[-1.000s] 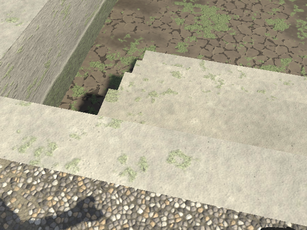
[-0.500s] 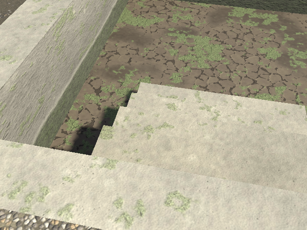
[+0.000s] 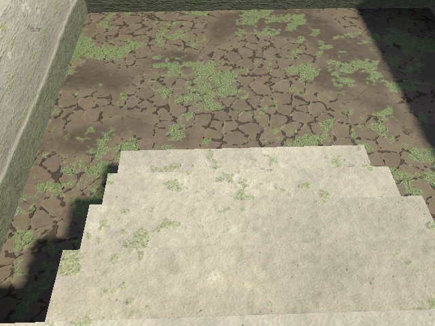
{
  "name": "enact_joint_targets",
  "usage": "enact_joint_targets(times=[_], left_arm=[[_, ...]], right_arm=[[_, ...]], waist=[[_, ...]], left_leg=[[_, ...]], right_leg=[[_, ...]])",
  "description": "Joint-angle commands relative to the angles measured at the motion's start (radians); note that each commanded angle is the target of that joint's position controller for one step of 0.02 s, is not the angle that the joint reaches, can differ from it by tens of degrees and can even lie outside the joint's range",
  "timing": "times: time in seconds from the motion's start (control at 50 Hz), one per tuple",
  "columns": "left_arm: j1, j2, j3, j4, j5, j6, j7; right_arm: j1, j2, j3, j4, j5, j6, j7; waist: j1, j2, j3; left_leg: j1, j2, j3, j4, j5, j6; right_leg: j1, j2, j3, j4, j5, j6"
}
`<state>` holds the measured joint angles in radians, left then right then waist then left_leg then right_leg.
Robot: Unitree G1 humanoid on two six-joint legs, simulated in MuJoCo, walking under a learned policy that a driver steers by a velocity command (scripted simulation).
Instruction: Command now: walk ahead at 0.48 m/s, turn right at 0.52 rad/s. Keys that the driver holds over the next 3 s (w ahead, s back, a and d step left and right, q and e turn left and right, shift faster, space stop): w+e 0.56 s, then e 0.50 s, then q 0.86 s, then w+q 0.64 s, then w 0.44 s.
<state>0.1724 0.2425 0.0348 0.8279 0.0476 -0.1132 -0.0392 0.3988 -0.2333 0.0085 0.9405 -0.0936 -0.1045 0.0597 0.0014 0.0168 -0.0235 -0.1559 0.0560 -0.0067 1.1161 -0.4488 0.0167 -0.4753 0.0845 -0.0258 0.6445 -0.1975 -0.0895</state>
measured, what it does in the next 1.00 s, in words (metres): walks ahead, turning right: left foot, then right foot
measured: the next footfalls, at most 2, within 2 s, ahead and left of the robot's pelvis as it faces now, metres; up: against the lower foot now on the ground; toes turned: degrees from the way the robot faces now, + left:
left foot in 0.36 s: +0.38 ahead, +0.11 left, +0.00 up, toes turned -12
right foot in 0.86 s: +0.44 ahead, -0.20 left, +0.00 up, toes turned -33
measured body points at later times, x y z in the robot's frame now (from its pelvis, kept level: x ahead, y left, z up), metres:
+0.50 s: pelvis +0.28 +0.02 +0.03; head +0.28 +0.02 +0.48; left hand +0.43 +0.25 -0.10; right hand +0.33 -0.25 -0.08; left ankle +0.34 +0.11 -0.71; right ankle +0.19 -0.08 -0.62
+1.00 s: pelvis +0.40 -0.09 +0.02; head +0.41 -0.10 +0.47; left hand +0.64 +0.10 -0.09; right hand +0.41 -0.41 -0.07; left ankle +0.43 +0.08 -0.63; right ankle +0.41 -0.18 -0.71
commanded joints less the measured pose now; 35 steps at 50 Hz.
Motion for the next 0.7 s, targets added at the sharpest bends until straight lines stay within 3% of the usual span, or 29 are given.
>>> enact_joint_targets(times=[0.02,0.04,0.06,0.1,0.14,0.18,0.2,0.24,0.3,0.32,0.34,0.36,0.38,0.4,0.42,0.44,0.46,0.48,0.5,0.52,0.56,0.58,0.6,0.64,0.66,0.7], left_arm=[[0.262,0.082,0.017,0.066,-0.009,-0.020,0.010],[0.164,0.039,0.000,0.043,-0.007,-0.022,0.007],[0.091,0.023,-0.012,0.015,-0.007,-0.020,0.005],[0.019,0.054,-0.008,-0.024,-0.006,-0.030,0.003],[0.046,0.091,-0.001,-0.027,0.018,-0.037,-0.008],[0.126,0.119,0.012,-0.005,0.017,-0.032,-0.025],[0.172,0.134,0.022,0.005,0.012,-0.028,-0.035],[0.243,0.139,0.030,0.016,0.006,-0.021,-0.050],[0.282,0.149,0.043,0.017,0.010,-0.003,-0.041],[0.265,0.145,0.044,0.017,0.017,0.002,-0.038],[0.224,0.153,0.044,-0.006,0.026,0.003,-0.039],[0.187,0.093,0.025,-0.042,0.030,-0.007,-0.043],[0.337,-0.058,-0.014,-0.060,0.046,-0.037,-0.041],[0.241,0.041,0.009,-0.050,0.024,-0.029,-0.047],[0.172,0.069,0.014,-0.045,0.018,-0.015,-0.027],[0.160,0.066,0.013,-0.031,0.022,0.000,-0.003],[0.155,0.053,0.008,-0.027,0.038,0.009,0.005],[0.121,0.032,-0.003,-0.034,0.054,0.013,-0.001],[0.095,0.015,-0.009,-0.044,0.050,0.016,-0.011],[0.075,0.012,-0.012,-0.050,0.035,0.016,-0.024],[0.050,0.018,-0.014,-0.057,0.015,0.011,-0.045],[0.033,0.024,-0.013,-0.070,0.011,0.008,-0.051],[0.016,0.032,-0.011,-0.083,0.010,0.007,-0.059],[0.009,0.028,-0.016,-0.095,0.009,0.016,-0.073],[0.023,0.024,-0.018,-0.096,0.013,0.030,-0.074],[0.024,0.042,-0.011,-0.114,0.011,0.045,-0.072]], right_arm=[[-0.165,-0.105,-0.020,-0.154,-0.010,-0.027,-0.041],[-0.146,-0.053,-0.004,-0.157,-0.012,-0.016,-0.055],[-0.126,-0.018,0.007,-0.166,-0.007,-0.001,-0.061],[-0.110,-0.052,0.005,-0.174,0.010,0.017,-0.062],[-0.133,-0.054,0.011,-0.180,0.016,0.024,-0.057],[-0.239,-0.020,0.029,-0.213,0.021,0.036,-0.047],[-0.281,-0.024,0.033,-0.225,0.028,0.042,-0.042],[-0.342,-0.055,0.029,-0.237,0.029,0.040,-0.043],[-0.404,-0.100,0.014,-0.250,0.036,0.015,-0.059],[-0.382,-0.118,0.006,-0.244,0.048,0.005,-0.066],[-0.285,-0.146,-0.008,-0.219,0.061,-0.010,-0.074],[-0.076,-0.198,-0.027,-0.170,0.068,-0.024,-0.084],[0.128,-0.239,-0.033,-0.134,0.065,-0.024,-0.085],[0.113,-0.223,-0.042,-0.121,0.041,-0.012,-0.081],[-0.011,-0.182,-0.039,-0.147,0.053,-0.013,-0.082],[-0.106,-0.089,-0.012,-0.175,0.061,-0.011,-0.083],[-0.144,-0.020,0.009,-0.183,0.070,-0.012,-0.087],[-0.158,-0.001,0.012,-0.184,0.072,-0.014,-0.097],[-0.160,-0.020,0.000,-0.177,0.068,-0.021,-0.110],[-0.142,-0.049,-0.015,-0.168,0.060,-0.030,-0.117],[-0.087,-0.099,-0.039,-0.144,0.034,-0.038,-0.117],[-0.078,-0.115,-0.048,-0.140,0.029,-0.040,-0.116],[-0.081,-0.127,-0.055,-0.140,0.028,-0.039,-0.112],[-0.076,-0.142,-0.063,-0.129,0.025,-0.037,-0.103],[-0.082,-0.150,-0.067,-0.126,0.005,-0.035,-0.097],[-0.129,-0.168,-0.077,-0.147,0.000,-0.039,-0.092]], waist=[[0.087,-0.086,-0.013],[0.020,-0.061,0.010],[-0.030,-0.052,0.004],[-0.051,-0.041,0.005],[-0.033,-0.028,0.022],[0.011,-0.039,0.032],[0.036,-0.051,0.024],[0.064,-0.058,0.013],[0.073,-0.071,-0.005],[0.046,-0.068,-0.013],[-0.009,-0.057,-0.074],[-0.092,0.064,-0.214],[-0.084,0.306,-0.463],[-0.126,0.124,-0.269],[-0.095,0.053,-0.083],[-0.062,0.045,-0.066],[-0.034,0.066,-0.065],[-0.022,0.050,-0.052],[-0.022,0.037,-0.053],[-0.031,0.034,-0.051],[-0.049,0.039,-0.038],[-0.043,0.038,-0.039],[-0.030,0.017,-0.041],[-0.011,0.053,-0.050],[-0.006,0.065,-0.052],[0.009,0.052,-0.039]], left_leg=[[-0.578,0.024,-0.129,0.211,0.086,0.062],[-0.475,0.050,-0.124,0.172,0.105,0.062],[-0.406,0.055,-0.117,0.130,0.068,0.050],[-0.385,0.051,-0.079,0.016,0.099,0.019],[-0.333,0.049,-0.025,-0.158,0.239,-0.018],[-0.276,0.027,0.014,-0.335,0.356,-0.038],[-0.266,0.012,0.020,-0.392,0.399,-0.046],[-0.312,-0.005,0.011,-0.481,0.438,-0.046],[-0.367,-0.029,-0.010,-0.618,0.404,-0.007],[-0.304,-0.031,-0.002,-0.658,0.436,0.029],[-0.084,-0.030,0.017,-0.627,0.497,0.078],[0.241,0.101,-0.116,-0.598,0.624,0.207],[0.672,0.409,-0.568,-0.698,0.715,0.493],[0.546,0.434,-0.678,-0.787,0.373,0.413],[0.305,0.369,-0.515,-0.822,0.142,0.303],[0.167,0.311,-0.396,-0.890,0.052,0.250],[0.107,0.273,-0.317,-0.932,0.149,0.230],[0.061,0.254,-0.256,-0.959,0.234,0.221],[0.044,0.239,-0.194,-0.969,0.313,0.221],[0.048,0.227,-0.135,-0.975,0.372,0.226],[0.068,0.227,-0.043,-0.981,0.545,0.248],[0.076,0.231,-0.001,-0.965,0.727,0.257],[0.062,0.221,0.050,-0.947,0.882,0.250],[0.043,0.213,0.130,-0.919,1.052,0.230],[0.035,0.218,0.147,-0.904,1.063,0.233],[0.025,0.225,0.188,-0.879,1.033,0.217]], right_leg=[[0.389,-0.279,0.533,-0.366,-0.138,-0.232],[0.214,-0.265,0.483,-0.403,-0.110,-0.224],[0.100,-0.252,0.464,-0.444,-0.106,-0.226],[0.005,-0.216,0.396,-0.479,-0.119,-0.215],[-0.082,-0.167,0.317,-0.463,-0.045,-0.196],[-0.095,-0.142,0.293,-0.441,0.039,-0.186],[-0.057,-0.147,0.310,-0.422,0.066,-0.191],[0.083,-0.187,0.368,-0.359,0.180,-0.205],[0.307,-0.233,0.462,-0.254,0.301,-0.176],[0.317,-0.223,0.466,-0.220,0.333,-0.149],[0.214,-0.162,0.425,-0.127,0.414,-0.094],[0.038,-0.051,0.331,0.129,0.356,-0.014],[-0.259,0.119,0.203,0.432,-0.358,0.074],[-0.475,0.022,0.203,0.663,-0.379,0.070],[-0.505,-0.060,0.174,0.720,-0.255,0.066],[-0.424,-0.113,0.150,0.659,-0.158,0.068],[-0.349,-0.152,0.149,0.589,-0.099,0.074],[-0.295,-0.179,0.131,0.562,-0.105,0.086],[-0.264,-0.189,0.119,0.525,-0.136,0.096],[-0.266,-0.192,0.102,0.483,-0.129,0.106],[-0.296,-0.195,0.076,0.406,0.002,0.114],[-0.298,-0.192,0.055,0.359,0.043,0.117],[-0.274,-0.189,0.032,0.291,0.078,0.116],[-0.212,-0.191,0.014,0.226,0.140,0.098],[-0.194,-0.191,0.019,0.254,0.161,0.090],[-0.154,-0.192,0.023,0.232,0.163,0.075]])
